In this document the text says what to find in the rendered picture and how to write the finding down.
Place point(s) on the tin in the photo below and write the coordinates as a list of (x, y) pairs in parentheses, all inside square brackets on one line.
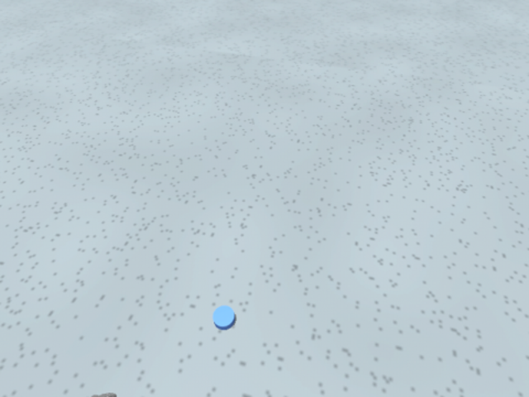
[(224, 317)]

